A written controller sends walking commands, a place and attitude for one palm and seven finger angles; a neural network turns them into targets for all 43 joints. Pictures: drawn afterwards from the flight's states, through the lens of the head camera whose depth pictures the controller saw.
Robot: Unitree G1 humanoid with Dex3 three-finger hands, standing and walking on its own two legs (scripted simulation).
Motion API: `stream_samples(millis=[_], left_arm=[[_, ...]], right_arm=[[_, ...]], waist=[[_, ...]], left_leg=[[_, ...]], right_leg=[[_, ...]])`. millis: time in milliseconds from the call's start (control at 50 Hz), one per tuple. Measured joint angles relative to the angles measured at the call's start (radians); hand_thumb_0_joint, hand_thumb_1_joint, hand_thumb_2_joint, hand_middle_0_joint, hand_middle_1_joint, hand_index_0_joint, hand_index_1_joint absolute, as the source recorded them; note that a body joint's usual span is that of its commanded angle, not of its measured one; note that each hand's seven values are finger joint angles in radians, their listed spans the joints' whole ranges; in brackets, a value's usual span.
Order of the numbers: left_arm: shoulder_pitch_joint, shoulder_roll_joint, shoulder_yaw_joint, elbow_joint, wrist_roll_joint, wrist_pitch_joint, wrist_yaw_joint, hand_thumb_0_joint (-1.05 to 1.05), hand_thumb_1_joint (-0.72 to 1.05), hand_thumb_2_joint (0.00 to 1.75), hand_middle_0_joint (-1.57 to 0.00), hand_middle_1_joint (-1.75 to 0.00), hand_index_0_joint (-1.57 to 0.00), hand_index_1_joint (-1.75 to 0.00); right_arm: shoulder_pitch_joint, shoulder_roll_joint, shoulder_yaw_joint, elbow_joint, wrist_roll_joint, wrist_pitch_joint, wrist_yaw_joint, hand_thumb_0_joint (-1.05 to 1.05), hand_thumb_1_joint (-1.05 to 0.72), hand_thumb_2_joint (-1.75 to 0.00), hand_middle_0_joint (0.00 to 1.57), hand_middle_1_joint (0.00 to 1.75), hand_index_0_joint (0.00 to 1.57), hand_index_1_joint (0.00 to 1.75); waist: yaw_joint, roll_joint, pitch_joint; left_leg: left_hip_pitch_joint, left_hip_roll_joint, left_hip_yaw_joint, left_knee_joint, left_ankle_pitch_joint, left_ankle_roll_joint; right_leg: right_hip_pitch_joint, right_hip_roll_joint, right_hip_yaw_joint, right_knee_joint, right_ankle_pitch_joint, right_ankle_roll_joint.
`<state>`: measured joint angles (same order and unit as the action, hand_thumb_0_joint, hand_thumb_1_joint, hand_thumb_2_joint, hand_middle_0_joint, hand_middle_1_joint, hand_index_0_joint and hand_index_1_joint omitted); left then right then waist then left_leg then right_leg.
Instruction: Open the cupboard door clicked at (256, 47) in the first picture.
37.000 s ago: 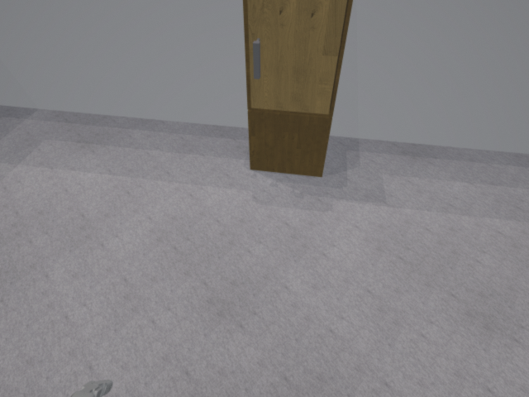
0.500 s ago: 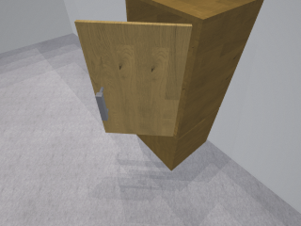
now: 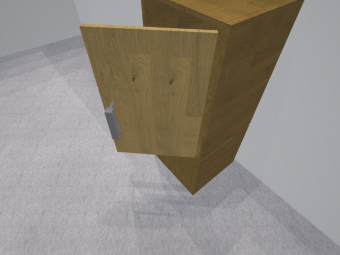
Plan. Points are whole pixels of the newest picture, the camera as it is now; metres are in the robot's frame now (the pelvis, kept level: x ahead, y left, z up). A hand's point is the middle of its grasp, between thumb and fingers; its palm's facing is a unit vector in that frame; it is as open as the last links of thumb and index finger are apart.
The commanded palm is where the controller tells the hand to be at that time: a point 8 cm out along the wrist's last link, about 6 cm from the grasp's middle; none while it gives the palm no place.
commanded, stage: shuffle to correct the standing spot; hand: left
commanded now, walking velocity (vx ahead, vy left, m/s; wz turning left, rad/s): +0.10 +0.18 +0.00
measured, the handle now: (114, 120) +0.59 +0.25 -0.10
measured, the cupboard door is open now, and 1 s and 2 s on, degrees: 46 46 46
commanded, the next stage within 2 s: come to a stop and stand still in 0.16 s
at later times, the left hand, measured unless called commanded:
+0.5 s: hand out of the picture +0.04 +0.22 -0.18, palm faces +0.04 -0.98 -0.22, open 7.4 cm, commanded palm none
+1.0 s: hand out of the picture +0.00 +0.15 -0.17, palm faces +0.01 -0.98 -0.17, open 7.3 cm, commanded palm none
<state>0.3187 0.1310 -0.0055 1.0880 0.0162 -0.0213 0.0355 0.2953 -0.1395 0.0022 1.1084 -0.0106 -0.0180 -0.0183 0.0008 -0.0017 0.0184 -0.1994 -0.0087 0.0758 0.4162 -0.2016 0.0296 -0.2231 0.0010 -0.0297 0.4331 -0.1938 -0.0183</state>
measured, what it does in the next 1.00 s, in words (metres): stands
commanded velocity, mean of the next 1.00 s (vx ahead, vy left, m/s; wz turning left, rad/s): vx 0.00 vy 0.01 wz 0.00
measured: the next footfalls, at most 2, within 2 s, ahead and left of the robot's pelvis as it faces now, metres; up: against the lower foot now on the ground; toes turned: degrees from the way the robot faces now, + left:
none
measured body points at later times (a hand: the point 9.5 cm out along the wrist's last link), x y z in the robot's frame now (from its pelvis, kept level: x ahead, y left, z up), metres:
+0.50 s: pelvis +0.03 +0.04 +0.00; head +0.04 +0.05 +0.45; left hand +0.04 +0.27 -0.16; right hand +0.03 -0.18 -0.16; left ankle +0.02 +0.10 -0.74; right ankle +0.02 -0.10 -0.74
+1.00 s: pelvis +0.01 -0.01 +0.00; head +0.02 -0.01 +0.45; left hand +0.01 +0.20 -0.16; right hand +0.00 -0.22 -0.16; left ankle +0.02 +0.10 -0.74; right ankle +0.02 -0.09 -0.74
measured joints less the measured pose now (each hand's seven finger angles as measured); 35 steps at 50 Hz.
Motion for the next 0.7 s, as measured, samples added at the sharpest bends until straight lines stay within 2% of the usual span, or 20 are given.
stream_samples(millis=[140,240,320,440,600,700], left_arm=[[0.008,-0.002,0.012,-0.013,0.003,0.003,-0.004,0.01,0.91,0.9,-0.2,-0.3,-0.2,-0.3],[0.015,0.006,0.031,-0.028,0.004,0.011,-0.003,0.01,0.91,0.9,-0.2,-0.3,-0.2,-0.3],[0.011,0.025,0.044,-0.036,0.006,0.023,0.002,0.01,0.91,0.9,-0.21,-0.3,-0.2,-0.3],[-0.025,0.042,0.034,-0.03,0.004,0.036,0.013,0.01,0.91,0.9,-0.2,-0.3,-0.2,-0.29],[-0.073,0.037,0.032,-0.029,0.0,0.04,0.009,0.01,0.91,0.9,-0.2,-0.3,-0.2,-0.29],[-0.078,0.019,0.025,-0.018,0.004,0.031,0.007,0.01,0.92,0.9,-0.2,-0.3,-0.2,-0.29]], right_arm=[[0.008,-0.016,-0.003,-0.012,-0.004,0.017,0.008,0.0,-0.92,-0.9,0.2,0.3,0.2,0.3],[0.021,-0.026,-0.01,-0.025,-0.006,0.029,0.012,0.0,-0.91,-0.9,0.2,0.3,0.2,0.3],[0.023,-0.024,-0.012,-0.038,-0.005,0.025,0.01,0.0,-0.91,-0.9,0.2,0.3,0.2,0.3],[0.009,-0.004,-0.005,-0.045,-0.003,0.0,-0.014,0.0,-0.91,-0.9,0.2,0.3,0.2,0.3],[-0.023,0.011,-0.008,-0.019,-0.005,-0.001,-0.033,0.01,-0.94,-0.9,0.2,0.3,0.2,0.3],[-0.033,0.001,-0.013,0.009,-0.004,0.011,-0.022,0.01,-0.93,-0.9,0.2,0.3,0.2,0.3]], waist=[[0.009,0.007,-0.007],[0.016,0.001,-0.01],[0.022,-0.025,-0.002],[0.019,-0.039,0.02],[0.005,-0.032,0.043],[-0.004,0.008,0.036]], left_leg=[[-0.002,0.002,-0.005,0.036,-0.032,0.001],[-0.008,-0.008,-0.008,0.068,-0.062,0.006],[0.003,-0.034,0.008,0.06,-0.069,0.034],[0.034,-0.067,0.03,0.017,-0.058,0.06],[0.056,-0.076,0.057,-0.005,-0.044,0.06],[0.044,-0.036,0.045,0.014,-0.05,0.038]], right_leg=[[0.01,0.001,-0.005,0.015,-0.024,0.0],[0.012,-0.011,-0.007,0.033,-0.047,0.012],[0.002,-0.036,0.009,0.066,-0.071,0.028],[-0.013,-0.065,0.026,0.12,-0.145,0.017],[-0.014,-0.06,0.032,0.13,-0.115,0.023],[0.011,-0.023,0.014,0.069,-0.065,0.017]])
